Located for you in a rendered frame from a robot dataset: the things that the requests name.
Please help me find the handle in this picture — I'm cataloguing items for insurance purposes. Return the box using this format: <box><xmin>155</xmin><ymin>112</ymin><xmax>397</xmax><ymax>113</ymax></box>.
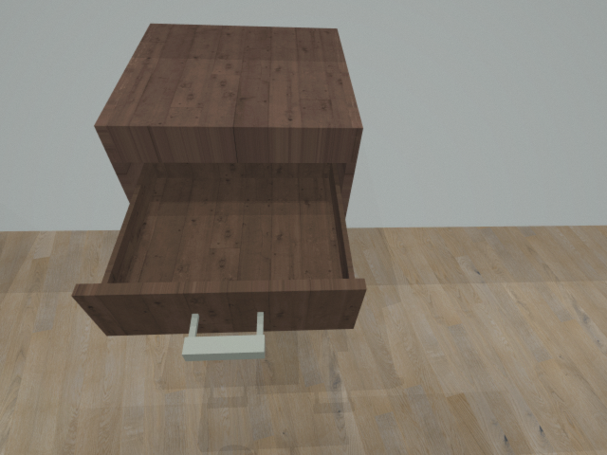
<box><xmin>182</xmin><ymin>312</ymin><xmax>266</xmax><ymax>361</ymax></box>

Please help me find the cabinet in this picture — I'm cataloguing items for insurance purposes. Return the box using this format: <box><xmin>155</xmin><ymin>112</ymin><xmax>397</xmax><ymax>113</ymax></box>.
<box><xmin>94</xmin><ymin>24</ymin><xmax>363</xmax><ymax>217</ymax></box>

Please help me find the drawer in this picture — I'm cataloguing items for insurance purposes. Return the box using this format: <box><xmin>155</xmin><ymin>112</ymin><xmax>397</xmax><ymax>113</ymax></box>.
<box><xmin>71</xmin><ymin>163</ymin><xmax>367</xmax><ymax>336</ymax></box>

